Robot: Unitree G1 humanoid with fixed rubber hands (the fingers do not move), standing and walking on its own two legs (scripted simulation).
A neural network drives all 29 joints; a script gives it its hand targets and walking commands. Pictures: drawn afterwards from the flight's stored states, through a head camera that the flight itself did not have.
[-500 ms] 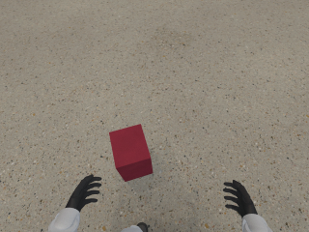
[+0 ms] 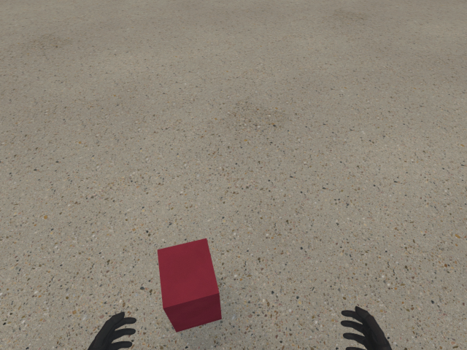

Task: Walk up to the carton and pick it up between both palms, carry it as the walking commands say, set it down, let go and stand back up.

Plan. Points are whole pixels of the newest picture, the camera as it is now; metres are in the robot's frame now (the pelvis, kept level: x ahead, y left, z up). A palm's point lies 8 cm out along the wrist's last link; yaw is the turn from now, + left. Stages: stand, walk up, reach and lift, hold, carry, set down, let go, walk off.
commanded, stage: let go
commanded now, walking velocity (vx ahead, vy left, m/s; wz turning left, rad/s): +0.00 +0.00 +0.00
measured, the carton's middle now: (191, 286) +0.48 +0.19 -0.63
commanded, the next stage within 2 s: stand in 0.12 s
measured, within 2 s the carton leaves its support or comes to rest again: neither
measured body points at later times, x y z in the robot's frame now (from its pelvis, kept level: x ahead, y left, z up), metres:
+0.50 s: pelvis -0.01 +0.04 +0.00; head -0.04 +0.06 +0.45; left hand +0.12 +0.33 -0.11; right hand +0.07 -0.27 -0.09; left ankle -0.01 +0.14 -0.74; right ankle -0.09 -0.08 -0.74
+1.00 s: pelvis -0.04 +0.02 +0.00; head -0.07 +0.03 +0.45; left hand +0.07 +0.31 -0.12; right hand +0.03 -0.28 -0.11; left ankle -0.01 +0.14 -0.74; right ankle -0.09 -0.08 -0.74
